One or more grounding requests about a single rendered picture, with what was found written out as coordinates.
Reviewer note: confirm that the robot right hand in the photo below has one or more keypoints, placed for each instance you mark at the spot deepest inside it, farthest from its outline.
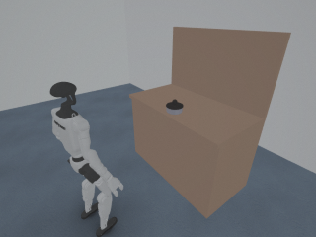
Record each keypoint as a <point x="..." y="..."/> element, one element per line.
<point x="113" y="184"/>

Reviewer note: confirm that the robot right upper arm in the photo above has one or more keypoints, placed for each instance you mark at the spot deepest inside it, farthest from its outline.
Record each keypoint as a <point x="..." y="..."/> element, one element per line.
<point x="82" y="129"/>

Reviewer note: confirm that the pot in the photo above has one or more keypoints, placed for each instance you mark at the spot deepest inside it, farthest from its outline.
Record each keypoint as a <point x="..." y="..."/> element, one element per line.
<point x="174" y="112"/>

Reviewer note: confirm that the robot right foot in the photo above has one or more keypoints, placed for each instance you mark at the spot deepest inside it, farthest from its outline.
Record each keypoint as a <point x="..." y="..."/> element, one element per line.
<point x="110" y="223"/>

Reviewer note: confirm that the robot left upper arm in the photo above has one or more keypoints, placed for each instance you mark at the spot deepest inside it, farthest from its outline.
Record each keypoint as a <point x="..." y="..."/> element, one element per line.
<point x="54" y="128"/>

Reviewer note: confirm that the right robot forearm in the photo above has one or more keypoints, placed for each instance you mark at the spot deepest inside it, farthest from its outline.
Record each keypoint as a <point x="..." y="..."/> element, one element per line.
<point x="97" y="165"/>

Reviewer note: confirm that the lid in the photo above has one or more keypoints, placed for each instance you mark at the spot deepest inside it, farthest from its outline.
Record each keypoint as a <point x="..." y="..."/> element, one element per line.
<point x="177" y="106"/>

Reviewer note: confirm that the right robot thigh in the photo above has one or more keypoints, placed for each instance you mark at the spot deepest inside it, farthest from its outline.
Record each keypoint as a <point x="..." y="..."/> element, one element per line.
<point x="91" y="175"/>

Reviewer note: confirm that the table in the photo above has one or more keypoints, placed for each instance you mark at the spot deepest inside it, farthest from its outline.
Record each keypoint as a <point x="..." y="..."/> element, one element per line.
<point x="225" y="80"/>

